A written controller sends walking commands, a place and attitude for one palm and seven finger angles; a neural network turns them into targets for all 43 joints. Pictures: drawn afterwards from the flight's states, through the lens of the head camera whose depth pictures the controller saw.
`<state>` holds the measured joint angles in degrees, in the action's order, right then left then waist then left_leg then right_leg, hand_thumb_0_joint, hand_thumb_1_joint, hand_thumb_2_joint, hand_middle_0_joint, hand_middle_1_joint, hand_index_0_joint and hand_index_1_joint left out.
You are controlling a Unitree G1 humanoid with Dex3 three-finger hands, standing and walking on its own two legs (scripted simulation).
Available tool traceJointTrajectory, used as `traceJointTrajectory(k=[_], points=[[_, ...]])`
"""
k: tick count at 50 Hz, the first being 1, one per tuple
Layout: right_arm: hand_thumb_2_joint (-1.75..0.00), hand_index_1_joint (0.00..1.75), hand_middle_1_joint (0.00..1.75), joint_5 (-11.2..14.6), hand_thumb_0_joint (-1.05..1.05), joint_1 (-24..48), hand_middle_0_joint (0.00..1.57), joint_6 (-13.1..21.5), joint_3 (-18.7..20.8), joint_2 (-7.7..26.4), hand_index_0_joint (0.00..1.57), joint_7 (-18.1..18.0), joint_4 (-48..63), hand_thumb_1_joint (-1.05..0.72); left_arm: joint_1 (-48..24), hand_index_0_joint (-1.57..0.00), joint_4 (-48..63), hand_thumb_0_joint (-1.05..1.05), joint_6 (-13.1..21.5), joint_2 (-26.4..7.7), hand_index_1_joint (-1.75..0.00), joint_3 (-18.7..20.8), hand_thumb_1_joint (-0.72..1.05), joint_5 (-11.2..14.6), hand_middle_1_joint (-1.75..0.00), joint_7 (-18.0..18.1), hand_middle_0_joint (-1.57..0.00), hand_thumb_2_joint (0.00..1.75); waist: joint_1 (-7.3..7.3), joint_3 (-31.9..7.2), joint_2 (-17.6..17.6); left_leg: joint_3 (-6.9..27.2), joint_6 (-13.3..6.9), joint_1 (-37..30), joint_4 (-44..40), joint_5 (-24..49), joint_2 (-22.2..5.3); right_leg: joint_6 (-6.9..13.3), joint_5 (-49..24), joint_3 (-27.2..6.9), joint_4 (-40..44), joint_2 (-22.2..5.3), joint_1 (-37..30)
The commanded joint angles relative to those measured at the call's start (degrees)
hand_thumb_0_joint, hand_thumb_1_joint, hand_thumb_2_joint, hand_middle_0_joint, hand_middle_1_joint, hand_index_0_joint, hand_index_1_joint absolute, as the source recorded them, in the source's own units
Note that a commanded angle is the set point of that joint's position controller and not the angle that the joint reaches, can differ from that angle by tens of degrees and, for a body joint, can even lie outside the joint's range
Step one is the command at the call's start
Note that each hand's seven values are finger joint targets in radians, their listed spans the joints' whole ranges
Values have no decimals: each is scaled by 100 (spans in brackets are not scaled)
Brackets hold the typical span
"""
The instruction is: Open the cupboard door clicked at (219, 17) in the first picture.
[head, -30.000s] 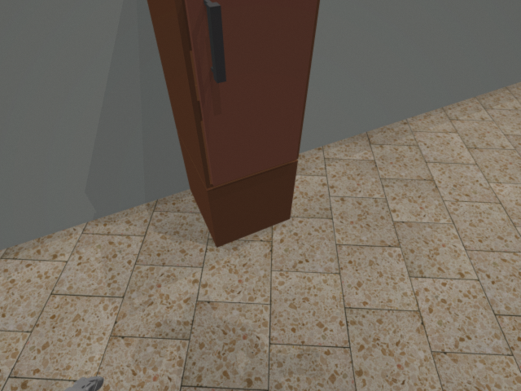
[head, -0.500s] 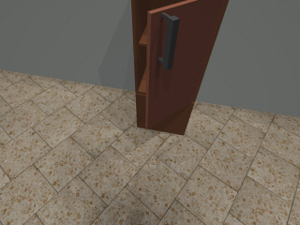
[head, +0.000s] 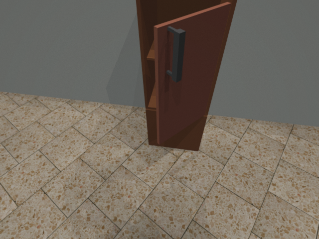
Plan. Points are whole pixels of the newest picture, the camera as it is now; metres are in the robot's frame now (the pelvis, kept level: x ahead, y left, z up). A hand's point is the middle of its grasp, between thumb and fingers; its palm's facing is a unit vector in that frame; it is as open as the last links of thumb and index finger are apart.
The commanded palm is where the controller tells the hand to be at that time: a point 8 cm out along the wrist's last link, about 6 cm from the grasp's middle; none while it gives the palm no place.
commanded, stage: let the arm hang, fingers relaxed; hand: left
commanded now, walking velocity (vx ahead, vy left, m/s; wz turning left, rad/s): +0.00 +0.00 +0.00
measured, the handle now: (173, 55) +0.63 -0.02 +0.15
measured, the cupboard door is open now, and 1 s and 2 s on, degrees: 48 48 48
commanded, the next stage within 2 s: look to check the result in 0.22 s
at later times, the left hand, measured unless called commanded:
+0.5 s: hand out of the picture +0.01 +0.19 -0.17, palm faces +0.02 -0.97 -0.23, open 7.4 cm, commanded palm none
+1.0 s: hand out of the picture +0.08 +0.23 -0.16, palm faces -0.01 -0.95 -0.30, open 7.4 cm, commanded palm none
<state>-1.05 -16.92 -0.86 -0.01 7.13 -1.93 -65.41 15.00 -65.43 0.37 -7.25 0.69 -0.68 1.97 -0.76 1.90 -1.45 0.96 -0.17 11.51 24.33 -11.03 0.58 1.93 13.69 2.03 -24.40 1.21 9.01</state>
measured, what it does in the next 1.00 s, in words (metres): stands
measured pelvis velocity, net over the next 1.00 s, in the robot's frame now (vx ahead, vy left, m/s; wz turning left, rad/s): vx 0.01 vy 0.00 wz -0.01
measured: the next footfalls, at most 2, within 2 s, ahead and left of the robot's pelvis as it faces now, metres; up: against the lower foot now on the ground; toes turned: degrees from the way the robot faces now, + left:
left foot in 1.88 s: +0.12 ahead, +0.11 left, +0.00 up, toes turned -31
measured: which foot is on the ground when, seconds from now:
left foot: down 0.00-1.00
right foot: down 0.00-1.00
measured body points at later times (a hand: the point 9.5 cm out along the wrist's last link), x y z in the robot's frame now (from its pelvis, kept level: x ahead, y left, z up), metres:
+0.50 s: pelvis +0.00 +0.00 +0.00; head +0.02 +0.00 +0.45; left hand +0.01 +0.24 -0.15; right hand +0.01 -0.23 -0.16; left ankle +0.02 +0.12 -0.74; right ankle +0.00 -0.10 -0.74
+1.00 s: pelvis +0.01 +0.00 +0.00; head +0.03 -0.01 +0.45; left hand +0.08 +0.28 -0.13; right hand +0.07 -0.27 -0.15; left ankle +0.02 +0.12 -0.74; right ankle +0.00 -0.10 -0.74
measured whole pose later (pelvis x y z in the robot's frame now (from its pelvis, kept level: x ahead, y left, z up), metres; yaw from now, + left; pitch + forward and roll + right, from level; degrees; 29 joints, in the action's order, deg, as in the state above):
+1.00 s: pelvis +0.01 +0.00 +0.00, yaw +0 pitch -1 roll +0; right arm -0.9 -7.6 -0.2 0.8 15.8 -1.1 -64.3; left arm 7.9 -64.4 1.3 -15.5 1.4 -0.7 0.6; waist -0.4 3.4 -1.1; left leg 0.7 -0.2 8.9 20.0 -9.8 0.5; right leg 1.8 12.0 1.6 -19.6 1.3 6.3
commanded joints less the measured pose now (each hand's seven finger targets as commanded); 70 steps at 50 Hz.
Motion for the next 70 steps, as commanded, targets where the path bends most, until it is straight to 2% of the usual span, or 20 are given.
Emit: traceJointTrajectory(k=[1,9,11,17,30,32,40,48,51,56,60,61,62,64,65,66,67,68,69,70], points=[[-90,30,30,-25,0,-348,20,83,101,486,20,-28,110,-90,424,-20,107,0,30,-663,-30,149,90,31,-30,31,-20,90,55,433,49,409,-164,235,-505,73,-489,137,126,-569,622,-636,311],[-90,30,30,-21,0,-286,20,103,126,609,20,-36,162,-90,333,-20,149,0,55,-718,-30,164,90,30,-30,12,-20,90,28,342,-64,458,-168,144,-524,174,-526,130,-72,-586,592,-621,280],[-90,30,30,-12,0,-259,20,109,136,645,20,-31,184,-90,326,-20,155,0,56,-766,-30,176,90,28,-30,9,-20,90,39,297,82,470,-176,144,-523,163,-525,126,-34,-574,602,-634,234],[-90,30,30,-7,0,-114,20,119,159,804,20,-31,191,-90,228,-20,158,0,83,-866,-30,184,90,27,-30,3,-20,90,18,237,121,459,-179,-32,-514,338,-546,132,-194,-592,625,-654,234],[-90,30,30,7,0,316,20,146,207,1230,20,-9,266,-90,-93,-20,214,0,130,-1256,-30,227,90,16,-30,-33,-20,90,29,88,126,495,-191,-210,-574,500,-592,140,-355,-624,737,-696,95],[-90,30,30,-2,0,411,20,154,207,1283,20,-6,263,-90,-186,-20,214,0,129,-1320,-30,221,90,19,-30,-43,-20,90,26,88,5,515,-179,-208,-602,569,-604,135,-463,-626,724,-711,55],[-90,30,30,9,0,716,20,175,224,1575,20,13,325,-90,-430,-20,281,0,166,-1591,-30,249,90,17,-30,-62,-20,90,49,-86,169,517,-176,-389,-640,795,-639,134,-780,-639,804,-752,-105],[-90,30,30,-2,0,944,20,181,239,1787,20,38,341,-90,-710,-20,337,0,172,-1827,-30,254,90,19,-30,-84,-20,90,37,-167,125,476,-135,-515,-696,868,-679,127,-972,-716,861,-786,-178],[-90,30,30,-9,0,632,20,80,170,1255,20,3,324,-90,-530,-20,346,0,23,-1369,-30,206,90,17,-30,-55,-20,90,-5,-198,144,207,-36,-497,-376,897,-728,83,-1451,-842,599,-802,-40],[-90,30,30,-14,0,588,20,-24,325,1410,20,-48,689,-90,-452,-20,690,0,-143,-1529,-30,348,90,-24,-30,-101,-20,90,-4,-24,238,-46,-49,-236,13,355,-810,167,-1509,-1190,187,-726,397],[-90,30,30,-17,0,561,20,-30,424,1534,20,-75,966,-90,-440,-20,985,0,-198,-1418,-30,403,90,-38,-30,-151,-20,90,17,-139,-74,162,-247,-351,-103,252,-1207,76,-1217,-1039,-464,-362,827],[-90,30,30,-32,0,540,20,-21,461,1575,20,-85,1018,-90,-434,-20,1039,0,-213,-1366,-30,412,90,-44,-30,-169,-20,90,9,-152,-313,350,-361,-392,-226,231,-1387,38,-1008,-953,-771,-240,994],[-90,30,30,-47,0,521,20,-16,485,1636,20,-93,1061,-90,-407,-20,1090,0,-229,-1303,-30,420,90,-43,-30,-187,-20,90,32,-183,-566,557,-530,-364,-400,255,-1661,-6,-572,-778,-1252,-104,1077],[-90,30,30,-78,0,514,20,19,527,1681,20,-91,1148,-90,-415,-20,1212,0,-288,-1159,-30,447,90,-47,-30,-231,-20,90,61,-165,-1063,813,-983,-305,-720,842,-2261,-124,1390,-322,-2493,-27,1323],[-90,30,30,-82,0,518,20,31,519,1654,20,-98,1194,-90,-434,-20,1269,0,-298,-1104,-30,463,90,-45,-30,-240,-20,90,72,-180,-919,753,-1071,-256,-638,1071,-2385,-115,1680,-354,-2698,-166,1294],[-90,30,30,-106,0,604,20,40,525,1621,20,-100,1235,-90,-392,-20,1300,0,-290,-1035,-30,470,90,-43,-30,-256,-20,90,142,-134,-820,529,-1005,-119,-455,1423,-2318,-112,1651,-318,-2494,-237,1158],[-90,30,30,-108,0,707,20,38,520,1595,20,-100,1266,-90,-213,-20,1271,0,-269,-982,-30,481,90,-36,-30,-269,-20,90,251,-168,-697,214,-842,-16,-136,1680,-2173,-106,1314,-234,-1999,-249,811],[-90,30,30,-89,0,761,20,19,528,1599,20,-95,1296,-90,57,-20,1194,0,-243,-979,-30,505,90,-42,-30,-273,-20,90,347,-243,-457,-125,-617,88,286,1548,-1926,-117,706,-88,-1321,-190,426],[-90,30,30,-30,0,902,20,-20,544,1523,20,-86,1363,-90,375,-20,1122,0,-193,-1168,-30,562,90,-65,-30,-252,-20,90,503,-195,174,-474,-243,529,1148,731,-1439,-30,-554,-571,-213,-378,-1],[-90,30,30,55,0,835,20,-45,509,1099,20,-38,1541,-90,423,-20,1138,0,-110,-1824,-30,682,90,-148,-30,-148,-20,90,421,-195,2085,-1086,253,1762,2403,-1443,-466,462,-1665,-2732,686,-1819,-507]])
